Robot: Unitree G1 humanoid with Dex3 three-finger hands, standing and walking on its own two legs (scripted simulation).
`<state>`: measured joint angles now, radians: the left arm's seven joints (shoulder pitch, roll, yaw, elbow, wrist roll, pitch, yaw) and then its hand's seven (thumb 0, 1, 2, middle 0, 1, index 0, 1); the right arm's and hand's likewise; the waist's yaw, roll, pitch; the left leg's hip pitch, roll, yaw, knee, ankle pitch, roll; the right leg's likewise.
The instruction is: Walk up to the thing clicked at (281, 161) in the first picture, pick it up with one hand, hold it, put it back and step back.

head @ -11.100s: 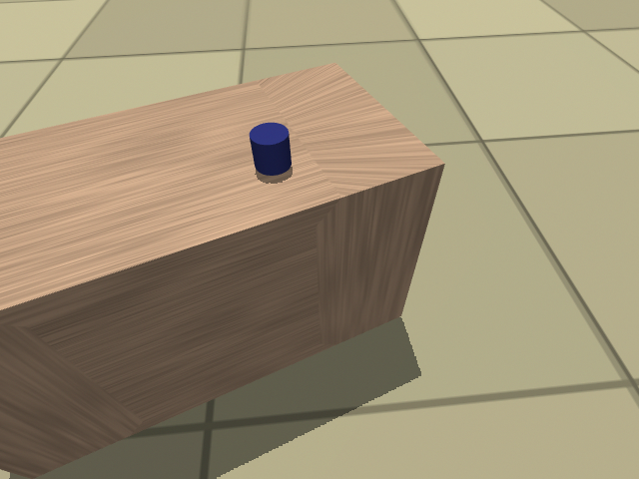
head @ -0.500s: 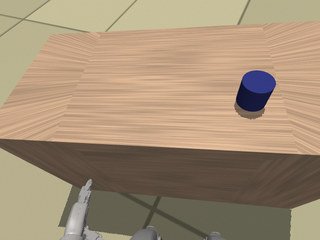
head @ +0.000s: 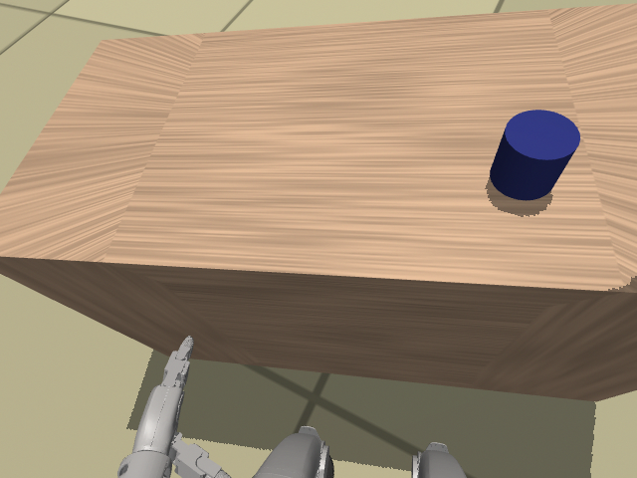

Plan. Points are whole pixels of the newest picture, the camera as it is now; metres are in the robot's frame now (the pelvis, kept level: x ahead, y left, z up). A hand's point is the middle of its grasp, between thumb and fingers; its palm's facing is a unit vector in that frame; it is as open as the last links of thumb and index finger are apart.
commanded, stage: close in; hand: right
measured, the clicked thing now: (530, 156) +0.54 -0.19 +0.03
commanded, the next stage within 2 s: rest palm in 0.52 s
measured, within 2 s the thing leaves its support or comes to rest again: leaves its support in 1.98 s
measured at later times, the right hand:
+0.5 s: hand (571, 162) +0.51 -0.22 +0.06, palm faces +0.14 +0.99 +0.02, open 17.5 cm
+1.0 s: hand (541, 153) +0.52 -0.19 +0.06, palm faces +0.16 +0.99 +0.01, open 16.7 cm
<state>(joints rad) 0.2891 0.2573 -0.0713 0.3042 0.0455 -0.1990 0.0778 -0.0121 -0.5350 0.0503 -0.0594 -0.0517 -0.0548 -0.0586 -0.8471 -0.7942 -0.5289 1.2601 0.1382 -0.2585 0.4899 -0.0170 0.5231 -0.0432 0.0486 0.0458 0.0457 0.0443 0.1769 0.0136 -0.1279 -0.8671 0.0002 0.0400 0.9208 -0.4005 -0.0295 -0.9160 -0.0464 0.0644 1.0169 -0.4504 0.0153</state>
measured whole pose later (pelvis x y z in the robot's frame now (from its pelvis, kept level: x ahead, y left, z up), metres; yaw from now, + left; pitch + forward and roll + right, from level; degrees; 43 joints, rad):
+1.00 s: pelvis -0.01 +0.00 -0.02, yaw +2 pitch +21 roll +3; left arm 0.37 0.23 0.01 0.04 0.06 -0.05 -0.02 -0.01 -0.55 0.07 -0.05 -0.05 -0.05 -0.06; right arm -0.92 -0.53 -0.49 1.19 0.00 -0.35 0.07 -0.02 0.50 -0.05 0.23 0.12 0.22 0.12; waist 0.23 -0.01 -0.12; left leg -0.98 -0.02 0.02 1.05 -0.44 -0.03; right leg -1.01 -0.06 0.05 1.13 -0.49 0.02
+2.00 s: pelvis +0.00 +0.01 +0.00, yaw +1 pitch +18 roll +2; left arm 0.37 0.25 0.03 0.11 0.04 -0.05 -0.01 -0.01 -0.54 0.06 -0.05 -0.05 -0.05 -0.06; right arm -0.81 -0.44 -0.45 1.08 0.03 -0.29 0.09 -0.07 0.45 -0.87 0.56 0.94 1.27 1.29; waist 0.18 -0.01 -0.12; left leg -0.86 -0.01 0.01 0.96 -0.42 -0.02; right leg -0.88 -0.05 0.04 1.02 -0.47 0.02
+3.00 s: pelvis +0.01 +0.00 +0.03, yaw +1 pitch +12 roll +1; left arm 0.36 0.24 0.04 0.28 0.01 -0.10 0.02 -0.01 -0.53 0.06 -0.04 -0.05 -0.04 -0.05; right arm -0.77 -0.37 -0.35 0.91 0.08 -0.15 0.05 -0.06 0.53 -1.01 0.52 1.04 1.30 1.45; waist 0.10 -0.02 -0.11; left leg -0.61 0.01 -0.01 0.76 -0.36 -0.03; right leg -0.61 -0.04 0.00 0.81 -0.40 0.02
